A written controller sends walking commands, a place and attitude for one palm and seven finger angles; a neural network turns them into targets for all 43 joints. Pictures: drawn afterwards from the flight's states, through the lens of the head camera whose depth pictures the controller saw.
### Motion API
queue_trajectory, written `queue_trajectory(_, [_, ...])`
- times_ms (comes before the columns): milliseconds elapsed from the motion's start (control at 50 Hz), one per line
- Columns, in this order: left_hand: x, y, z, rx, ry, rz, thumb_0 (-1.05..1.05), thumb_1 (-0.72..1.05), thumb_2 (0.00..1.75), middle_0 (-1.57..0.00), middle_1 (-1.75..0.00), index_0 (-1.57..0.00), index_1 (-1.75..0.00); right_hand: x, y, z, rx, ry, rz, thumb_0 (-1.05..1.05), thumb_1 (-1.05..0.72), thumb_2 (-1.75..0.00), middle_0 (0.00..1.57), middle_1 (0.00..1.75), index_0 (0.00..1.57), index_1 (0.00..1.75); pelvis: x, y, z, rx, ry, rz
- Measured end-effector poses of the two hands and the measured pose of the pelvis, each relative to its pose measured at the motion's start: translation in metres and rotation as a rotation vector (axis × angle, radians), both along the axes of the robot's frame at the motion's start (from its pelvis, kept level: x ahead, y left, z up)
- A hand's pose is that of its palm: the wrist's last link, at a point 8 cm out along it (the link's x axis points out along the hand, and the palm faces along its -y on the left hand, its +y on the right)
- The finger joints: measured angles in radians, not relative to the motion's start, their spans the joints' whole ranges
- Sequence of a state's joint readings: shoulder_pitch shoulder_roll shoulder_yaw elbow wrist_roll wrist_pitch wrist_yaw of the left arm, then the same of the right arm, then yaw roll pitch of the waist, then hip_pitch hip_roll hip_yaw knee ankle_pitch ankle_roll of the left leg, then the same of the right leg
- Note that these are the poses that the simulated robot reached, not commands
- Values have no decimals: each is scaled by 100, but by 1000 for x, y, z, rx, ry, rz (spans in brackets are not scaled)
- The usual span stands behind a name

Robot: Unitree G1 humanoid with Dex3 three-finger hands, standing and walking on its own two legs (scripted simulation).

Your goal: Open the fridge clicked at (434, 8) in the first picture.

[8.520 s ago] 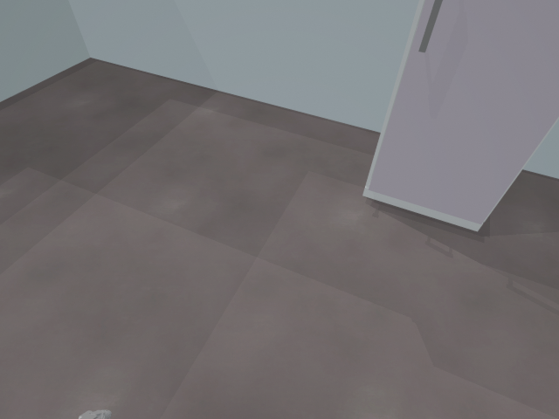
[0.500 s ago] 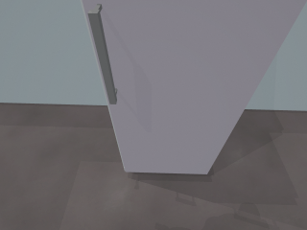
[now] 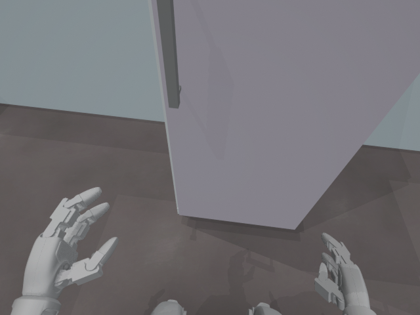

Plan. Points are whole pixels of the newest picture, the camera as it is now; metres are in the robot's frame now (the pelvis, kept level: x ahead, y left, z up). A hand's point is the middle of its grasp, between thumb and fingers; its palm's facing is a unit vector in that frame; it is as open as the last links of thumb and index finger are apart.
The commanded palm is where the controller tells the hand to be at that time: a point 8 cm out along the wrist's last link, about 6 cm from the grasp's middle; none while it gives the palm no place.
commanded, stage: raise the hand to about handle height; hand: left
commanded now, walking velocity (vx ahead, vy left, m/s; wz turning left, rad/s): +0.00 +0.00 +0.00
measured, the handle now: (171, 37) +0.54 +0.15 +0.23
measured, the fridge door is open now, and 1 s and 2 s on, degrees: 0 0 0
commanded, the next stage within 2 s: move the hooked fingers beside the handle in 1.54 s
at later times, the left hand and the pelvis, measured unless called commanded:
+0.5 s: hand (72, 195) +0.25 +0.24 +0.13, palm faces +0.03 -1.00 -0.07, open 12.4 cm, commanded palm +0.22 +0.30 +0.15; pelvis +0.02 +0.01 +0.04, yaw -1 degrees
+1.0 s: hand (39, 134) +0.29 +0.28 +0.21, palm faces +0.07 -1.00 -0.05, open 13.9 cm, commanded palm +0.26 +0.32 +0.22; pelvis +0.02 +0.00 +0.06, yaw -1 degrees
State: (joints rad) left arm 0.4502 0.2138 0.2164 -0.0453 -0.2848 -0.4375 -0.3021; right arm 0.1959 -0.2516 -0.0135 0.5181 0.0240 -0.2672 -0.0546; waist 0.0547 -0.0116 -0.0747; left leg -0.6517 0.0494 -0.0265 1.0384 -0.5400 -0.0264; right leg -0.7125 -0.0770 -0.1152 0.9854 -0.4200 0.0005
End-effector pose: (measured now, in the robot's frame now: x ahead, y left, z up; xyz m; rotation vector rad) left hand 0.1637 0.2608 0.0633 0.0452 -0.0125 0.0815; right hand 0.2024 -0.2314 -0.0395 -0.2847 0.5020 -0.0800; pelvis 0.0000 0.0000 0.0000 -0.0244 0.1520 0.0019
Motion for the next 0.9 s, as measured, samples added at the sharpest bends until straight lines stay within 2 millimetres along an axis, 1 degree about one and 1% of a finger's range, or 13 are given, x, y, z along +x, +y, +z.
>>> queue_trajectory(80, [26,1,13,13,14,-82,1,35,66,-24,-65,-24,-65,-17,19,-14,65,69,-18,1,-90,-90,20,30,20,30,1,4,5,-5,-5,0])
queue_trajectory(160, [43,8,24,6,71,-95,1,26,62,-25,-71,-25,-71,-35,29,-16,114,107,-58,1,-90,-90,20,30,20,30,6,7,14,0,-14,-14])
queue_trajectory(220, [48,16,34,8,71,-68,1,19,59,-25,-75,-25,-76,-45,28,-14,118,121,-77,1,-90,-90,20,30,20,30,10,10,20,4,-21,-22])
queue_trajectory(300, [51,25,46,15,44,-41,1,10,55,-26,-81,-26,-82,-49,19,-9,88,129,-84,1,-90,-90,20,30,20,30,14,12,25,4,-31,-23])
queue_trajectory(380, [55,29,55,20,27,-47,0,1,51,-27,-87,-27,-88,-45,8,0,47,114,-86,1,-90,-90,20,30,20,30,17,14,29,3,-45,-21])
queue_trajectory(500, [63,34,73,22,-6,-53,0,-14,45,-28,-96,-28,-97,-29,0,18,18,50,-83,1,-90,-90,20,30,20,30,21,14,36,3,-77,-19])
queue_trajectory(600, [72,44,91,23,-30,-33,0,-25,40,-29,-104,-29,-104,-14,5,31,28,2,-62,1,-90,-90,20,30,20,30,23,12,42,4,-106,-17])
queue_trajectory(700, [81,52,107,15,-34,-24,0,-37,35,-29,-111,-29,-111,-5,14,36,50,-19,-36,1,-90,-90,20,30,20,30,23,10,47,6,-131,-15])
queue_trajectory(800, [89,59,121,6,-31,-19,-1,-44,32,-30,-116,-30,-116,-5,19,37,67,-12,-25,1,-90,-90,20,30,20,30,23,7,51,7,-149,-16])
queue_trajectory(900, [96,64,135,5,-44,-13,-1,-48,31,-30,-118,-30,-119,-10,17,36,70,11,-29,1,-90,-90,20,30,20,30,22,5,55,8,-163,-16])
